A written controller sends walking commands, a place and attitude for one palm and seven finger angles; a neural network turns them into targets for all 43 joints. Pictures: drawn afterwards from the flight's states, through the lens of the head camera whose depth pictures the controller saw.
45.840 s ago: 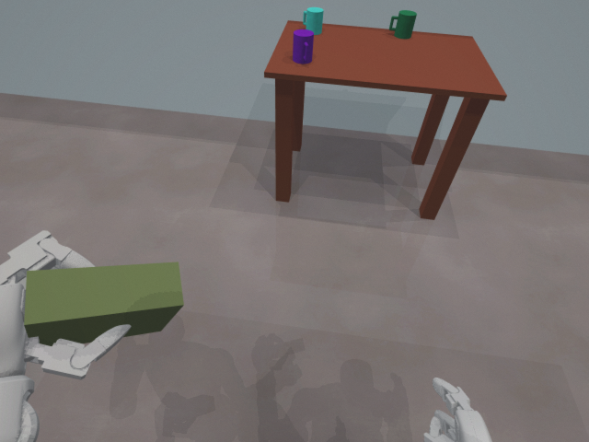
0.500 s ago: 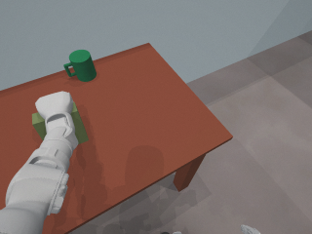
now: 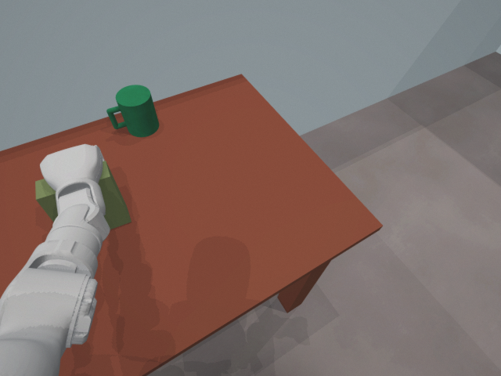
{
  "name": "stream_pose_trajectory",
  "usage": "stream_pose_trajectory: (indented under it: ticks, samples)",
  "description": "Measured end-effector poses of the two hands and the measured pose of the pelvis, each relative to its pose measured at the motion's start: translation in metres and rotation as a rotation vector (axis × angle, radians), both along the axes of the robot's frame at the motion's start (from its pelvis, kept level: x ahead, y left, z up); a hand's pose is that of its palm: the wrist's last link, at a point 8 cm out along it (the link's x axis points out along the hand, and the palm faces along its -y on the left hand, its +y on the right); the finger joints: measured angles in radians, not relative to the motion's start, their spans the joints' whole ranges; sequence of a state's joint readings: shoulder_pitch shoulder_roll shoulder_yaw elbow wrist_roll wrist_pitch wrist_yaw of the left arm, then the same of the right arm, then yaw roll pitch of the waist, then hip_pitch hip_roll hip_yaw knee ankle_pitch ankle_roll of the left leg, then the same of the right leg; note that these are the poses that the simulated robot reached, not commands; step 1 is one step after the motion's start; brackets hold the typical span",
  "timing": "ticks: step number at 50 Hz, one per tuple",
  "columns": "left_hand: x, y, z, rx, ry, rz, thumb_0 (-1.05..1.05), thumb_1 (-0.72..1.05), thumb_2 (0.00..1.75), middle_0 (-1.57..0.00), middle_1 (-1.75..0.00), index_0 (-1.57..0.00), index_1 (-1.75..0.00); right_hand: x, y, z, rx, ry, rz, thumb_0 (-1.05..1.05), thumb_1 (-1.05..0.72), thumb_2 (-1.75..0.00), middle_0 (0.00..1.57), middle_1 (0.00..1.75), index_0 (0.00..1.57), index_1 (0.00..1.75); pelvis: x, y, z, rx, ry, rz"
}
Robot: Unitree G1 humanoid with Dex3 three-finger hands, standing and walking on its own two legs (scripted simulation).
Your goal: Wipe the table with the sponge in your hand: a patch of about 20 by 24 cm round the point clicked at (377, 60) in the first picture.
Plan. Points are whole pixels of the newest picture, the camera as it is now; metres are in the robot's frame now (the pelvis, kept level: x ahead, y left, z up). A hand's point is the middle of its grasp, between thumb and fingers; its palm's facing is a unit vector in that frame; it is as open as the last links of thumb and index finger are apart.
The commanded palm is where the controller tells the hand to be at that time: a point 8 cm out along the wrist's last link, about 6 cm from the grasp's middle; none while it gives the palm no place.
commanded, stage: slide back across to the first lane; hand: left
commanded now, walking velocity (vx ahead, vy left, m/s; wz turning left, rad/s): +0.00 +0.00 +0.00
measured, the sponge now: (92, 210) +0.42 +0.29 -0.04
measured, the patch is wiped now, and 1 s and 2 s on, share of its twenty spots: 1.00 1.00 1.00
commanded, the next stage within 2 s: wipe back along the first lane in 0.40 s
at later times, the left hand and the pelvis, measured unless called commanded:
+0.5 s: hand (58, 197) +0.42 +0.32 +0.01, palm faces -0.06 -0.06 -1.00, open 9.3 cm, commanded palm +0.38 +0.32 +0.06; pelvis +0.03 +0.03 +0.01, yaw +1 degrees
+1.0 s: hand (52, 224) +0.37 +0.32 +0.01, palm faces -0.07 -0.03 -1.00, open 9.2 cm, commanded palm +0.33 +0.29 +0.04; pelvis +0.02 +0.03 +0.01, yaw +2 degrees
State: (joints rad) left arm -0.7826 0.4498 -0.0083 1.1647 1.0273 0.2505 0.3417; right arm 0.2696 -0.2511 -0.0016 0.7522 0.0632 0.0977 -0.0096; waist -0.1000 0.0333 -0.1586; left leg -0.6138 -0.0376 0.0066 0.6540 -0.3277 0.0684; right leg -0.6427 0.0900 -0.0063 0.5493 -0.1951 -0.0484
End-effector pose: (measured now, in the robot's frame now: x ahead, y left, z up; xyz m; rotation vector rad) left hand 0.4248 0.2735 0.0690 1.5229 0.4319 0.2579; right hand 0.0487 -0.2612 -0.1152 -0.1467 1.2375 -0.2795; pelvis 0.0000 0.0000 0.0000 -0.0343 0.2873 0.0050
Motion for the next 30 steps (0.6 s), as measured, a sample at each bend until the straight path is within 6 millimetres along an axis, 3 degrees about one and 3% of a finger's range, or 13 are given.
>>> stream_pose_trajectory:
  ticks: [9, 21, 30]
  samples:
    - [-0.009, 0.026, 0.0, -0.004, 0.008, 0.003, 0.0, -0.5, 1.15, -0.82, -1.45, -0.83, -1.46, 0.035, 0.019, 0.006, 0.006, -0.046, 0.045, 0.01, -0.9, -0.9, 0.2, 0.3, 0.2, 0.3, 0.011, 0.017, 0.004, -0.009, -0.023, 0.011]
    - [-0.017, 0.037, -0.004, -0.03, -0.031, -0.019, -0.01, -0.49, 1.15, -0.82, -1.45, -0.83, -1.46, 0.092, 0.044, 0.011, 0.024, -0.109, 0.12, 0.01, -0.9, -0.9, 0.2, 0.3, 0.2, 0.3, 0.027, 0.031, 0.004, -0.018, -0.039, 0.02]
    - [-0.034, 0.054, 0.0, -0.003, -0.032, 0.043, -0.01, -0.48, 1.14, -0.81, -1.46, -0.82, -1.47, 0.112, 0.052, 0.016, 0.039, -0.135, 0.149, 0.01, -0.9, -0.9, 0.2, 0.3, 0.2, 0.3, 0.03, 0.034, 0.007, -0.02, -0.06, 0.028]
